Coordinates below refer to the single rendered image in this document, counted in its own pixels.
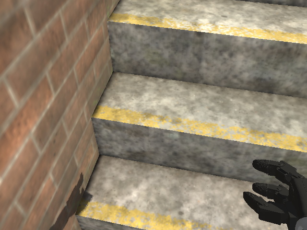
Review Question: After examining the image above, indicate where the robot right hand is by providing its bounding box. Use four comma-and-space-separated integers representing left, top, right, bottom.
243, 159, 307, 230

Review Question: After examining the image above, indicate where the right robot forearm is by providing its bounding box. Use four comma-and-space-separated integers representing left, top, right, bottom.
295, 217, 307, 230

